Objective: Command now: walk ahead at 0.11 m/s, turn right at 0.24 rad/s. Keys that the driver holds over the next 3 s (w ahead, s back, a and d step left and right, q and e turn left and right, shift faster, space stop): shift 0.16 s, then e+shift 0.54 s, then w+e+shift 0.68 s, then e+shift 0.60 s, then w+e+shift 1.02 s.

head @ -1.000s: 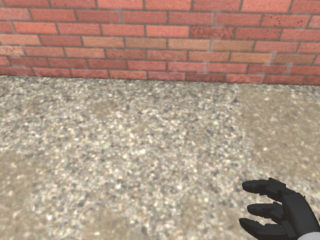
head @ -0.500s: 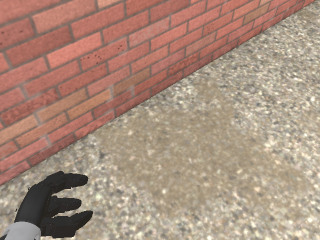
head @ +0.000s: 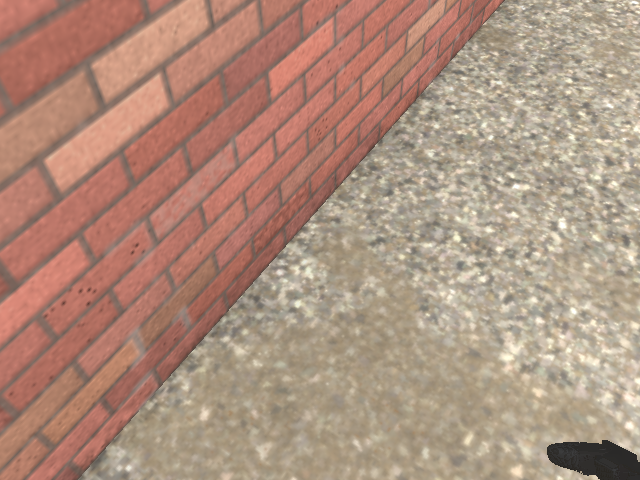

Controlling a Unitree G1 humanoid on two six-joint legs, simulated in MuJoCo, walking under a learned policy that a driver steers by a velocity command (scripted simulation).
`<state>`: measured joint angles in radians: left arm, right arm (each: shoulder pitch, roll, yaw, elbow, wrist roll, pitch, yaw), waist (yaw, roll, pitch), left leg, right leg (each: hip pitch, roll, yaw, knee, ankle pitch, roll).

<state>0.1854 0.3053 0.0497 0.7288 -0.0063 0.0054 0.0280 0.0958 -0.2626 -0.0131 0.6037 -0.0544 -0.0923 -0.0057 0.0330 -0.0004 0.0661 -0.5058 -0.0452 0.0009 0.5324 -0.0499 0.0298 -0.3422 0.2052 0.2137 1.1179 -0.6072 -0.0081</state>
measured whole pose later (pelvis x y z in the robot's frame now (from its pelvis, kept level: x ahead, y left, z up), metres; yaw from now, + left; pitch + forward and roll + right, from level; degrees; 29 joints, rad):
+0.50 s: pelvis +0.04 +0.02 +0.03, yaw -13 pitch +2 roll +2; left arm 0.22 0.32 0.08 0.69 -0.02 0.05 0.05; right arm 0.09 -0.32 -0.06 0.65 0.01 -0.02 -0.03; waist 0.04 0.01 0.05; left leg -0.38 -0.08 -0.08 0.71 -0.40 -0.08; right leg -0.31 0.07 0.24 0.49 -0.21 0.01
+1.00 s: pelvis +0.07 -0.04 +0.03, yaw -39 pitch +2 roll +1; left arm 0.15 0.31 0.08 0.57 0.03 0.06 -0.09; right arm 0.32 -0.36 -0.10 0.74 -0.04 -0.04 0.00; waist -0.06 0.03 -0.01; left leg -0.01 0.13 0.29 0.31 -0.31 -0.07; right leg -0.55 -0.12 -0.05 0.86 -0.32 -0.01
